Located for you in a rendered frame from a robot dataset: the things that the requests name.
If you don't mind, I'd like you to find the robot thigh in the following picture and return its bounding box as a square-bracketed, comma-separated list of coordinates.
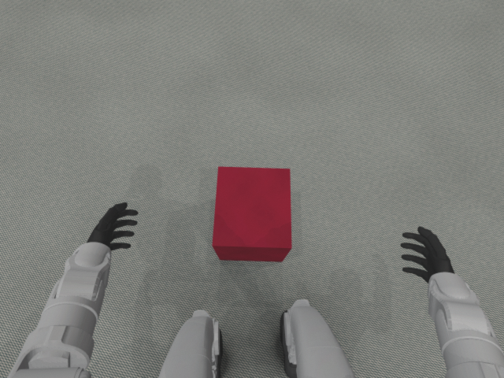
[283, 306, 356, 378]
[158, 317, 220, 378]

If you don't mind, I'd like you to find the robot left forearm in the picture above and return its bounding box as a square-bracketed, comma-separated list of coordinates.
[7, 242, 111, 378]

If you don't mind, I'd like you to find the left robot hand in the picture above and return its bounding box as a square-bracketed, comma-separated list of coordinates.
[87, 202, 138, 251]

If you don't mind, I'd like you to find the right robot hand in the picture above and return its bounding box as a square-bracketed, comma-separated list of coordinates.
[401, 227, 455, 283]

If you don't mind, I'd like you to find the robot right forearm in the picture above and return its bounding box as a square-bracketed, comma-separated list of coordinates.
[428, 272, 504, 378]

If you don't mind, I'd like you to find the carton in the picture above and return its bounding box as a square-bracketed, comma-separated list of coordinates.
[212, 167, 292, 262]

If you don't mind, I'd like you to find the robot left thigh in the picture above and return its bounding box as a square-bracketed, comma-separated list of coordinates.
[158, 317, 220, 378]

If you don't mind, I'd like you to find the robot right thigh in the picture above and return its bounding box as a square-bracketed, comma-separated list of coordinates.
[283, 306, 356, 378]

